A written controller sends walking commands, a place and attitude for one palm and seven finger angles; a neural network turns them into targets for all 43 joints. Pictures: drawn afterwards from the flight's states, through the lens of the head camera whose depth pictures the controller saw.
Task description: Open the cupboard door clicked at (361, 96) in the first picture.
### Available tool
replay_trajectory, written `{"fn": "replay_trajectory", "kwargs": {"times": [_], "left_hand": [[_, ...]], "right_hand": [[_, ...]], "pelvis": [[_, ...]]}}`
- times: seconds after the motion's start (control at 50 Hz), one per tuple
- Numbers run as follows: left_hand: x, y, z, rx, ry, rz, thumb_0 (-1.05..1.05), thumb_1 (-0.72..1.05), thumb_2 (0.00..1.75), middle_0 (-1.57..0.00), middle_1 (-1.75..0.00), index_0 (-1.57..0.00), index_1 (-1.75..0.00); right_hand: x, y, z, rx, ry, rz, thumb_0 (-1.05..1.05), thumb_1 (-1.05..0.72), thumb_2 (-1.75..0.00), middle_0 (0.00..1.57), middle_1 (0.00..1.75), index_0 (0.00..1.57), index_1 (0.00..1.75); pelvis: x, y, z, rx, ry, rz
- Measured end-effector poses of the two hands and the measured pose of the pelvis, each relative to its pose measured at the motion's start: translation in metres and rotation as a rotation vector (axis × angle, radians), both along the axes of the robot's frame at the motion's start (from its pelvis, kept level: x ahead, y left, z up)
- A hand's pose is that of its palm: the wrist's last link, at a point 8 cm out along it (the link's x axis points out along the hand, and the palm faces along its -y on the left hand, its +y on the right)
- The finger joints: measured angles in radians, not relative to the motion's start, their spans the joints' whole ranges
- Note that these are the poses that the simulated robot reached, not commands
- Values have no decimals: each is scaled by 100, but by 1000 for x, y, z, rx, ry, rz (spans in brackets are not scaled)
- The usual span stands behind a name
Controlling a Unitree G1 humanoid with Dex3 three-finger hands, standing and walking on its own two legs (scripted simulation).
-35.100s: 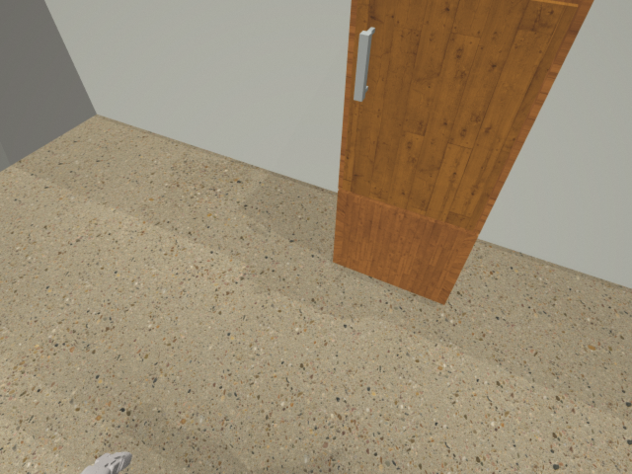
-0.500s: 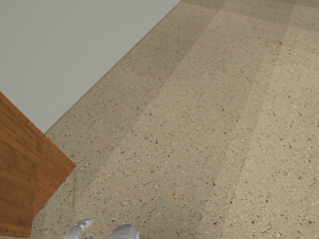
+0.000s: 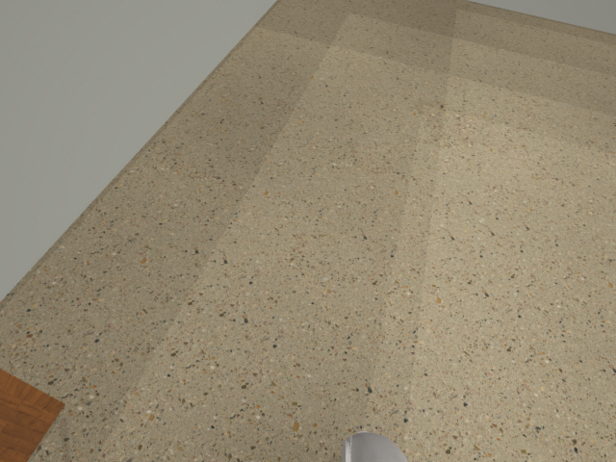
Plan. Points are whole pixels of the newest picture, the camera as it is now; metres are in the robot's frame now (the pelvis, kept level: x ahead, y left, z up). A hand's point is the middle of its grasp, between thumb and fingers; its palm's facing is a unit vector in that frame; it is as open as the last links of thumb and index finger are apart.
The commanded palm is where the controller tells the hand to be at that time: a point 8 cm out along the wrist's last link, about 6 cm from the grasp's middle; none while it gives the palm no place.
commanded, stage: walk to a spot facing it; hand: left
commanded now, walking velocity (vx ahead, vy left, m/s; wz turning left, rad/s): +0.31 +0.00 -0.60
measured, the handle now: out of the picture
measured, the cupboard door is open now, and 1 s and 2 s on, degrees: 42 42 42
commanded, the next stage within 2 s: turn to face it in 0.98 s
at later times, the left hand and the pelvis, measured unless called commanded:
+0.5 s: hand (261, 337) +0.33 +0.09 -0.16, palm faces -0.27 -0.93 -0.25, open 7.3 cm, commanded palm none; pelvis +0.22 -0.08 +0.00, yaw -17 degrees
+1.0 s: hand (319, 232) +0.58 +0.01 -0.18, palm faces -0.38 -0.91 -0.16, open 7.4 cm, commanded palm none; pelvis +0.51 -0.15 -0.01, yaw -28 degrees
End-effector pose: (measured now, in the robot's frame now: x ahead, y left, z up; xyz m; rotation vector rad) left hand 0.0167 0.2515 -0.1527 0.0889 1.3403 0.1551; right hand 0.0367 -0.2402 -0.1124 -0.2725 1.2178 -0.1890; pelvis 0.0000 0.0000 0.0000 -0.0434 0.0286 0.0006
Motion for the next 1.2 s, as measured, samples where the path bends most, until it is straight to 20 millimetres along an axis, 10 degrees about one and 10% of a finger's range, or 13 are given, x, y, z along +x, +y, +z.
{"fn": "replay_trajectory", "kwargs": {"times": [0.18,0.3,0.56,0.84,0.98,1.2], "left_hand": [[186,-37,-1,-10,-159,-217,1,91,90,-20,-30,-19,-29],[286,-84,-4,15,-271,-312,1,91,90,-20,-30,-20,-29],[325,-115,30,99,-24,-340,0,93,90,-20,-30,-20,-29],[402,-140,1,74,243,-308,1,91,90,-20,-30,-20,-29],[557,-187,-1,18,91,-427,1,91,90,-20,-30,-20,-29],[793,-326,4,8,-212,-668,1,92,90,-20,-30,-19,-29]], "right_hand": [[-74,23,-21,88,314,-256,0,-91,-90,20,30,20,30],[-62,15,-44,169,427,-388,0,-91,-90,21,30,20,30],[212,-80,-36,162,-52,-380,0,-91,-90,20,30,20,29],[421,-131,-36,97,-179,-350,0,-91,-90,20,30,20,30],[407,-134,-27,69,-35,-471,0,-91,-90,20,30,20,30],[370,-124,-40,208,306,-715,0,-91,-90,20,30,20,29]], "pelvis": [[73,-9,-14,14,-5,-122],[138,-41,-34,64,-29,-208],[255,-86,1,97,-11,-322],[428,-122,-22,48,10,-409],[502,-147,-8,42,-24,-472],[599,-226,-20,36,-27,-544]]}}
